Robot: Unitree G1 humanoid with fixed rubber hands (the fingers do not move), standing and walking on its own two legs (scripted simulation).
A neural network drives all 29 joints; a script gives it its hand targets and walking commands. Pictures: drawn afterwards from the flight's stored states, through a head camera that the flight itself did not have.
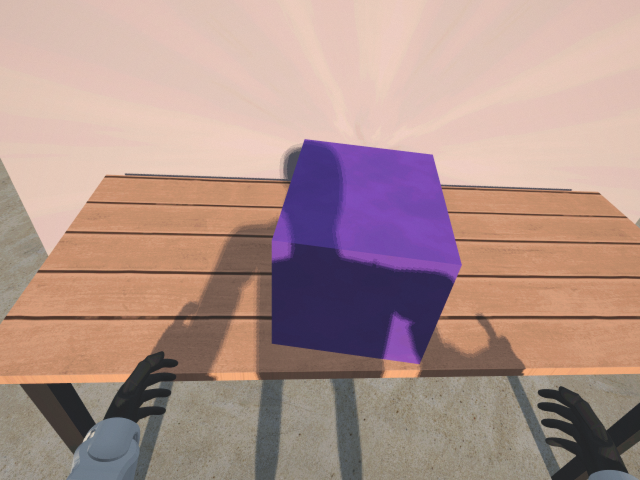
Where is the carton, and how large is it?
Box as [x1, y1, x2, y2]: [272, 139, 461, 363]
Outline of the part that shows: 304,139 272,238 272,343 419,363 461,265 432,155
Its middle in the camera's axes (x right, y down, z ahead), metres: +0.07 +0.00 +0.66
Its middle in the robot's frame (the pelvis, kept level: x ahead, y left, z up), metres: +0.50 -0.05 +0.05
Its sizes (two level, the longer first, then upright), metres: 0.300 0.237 0.215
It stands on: a table, 0.70 m high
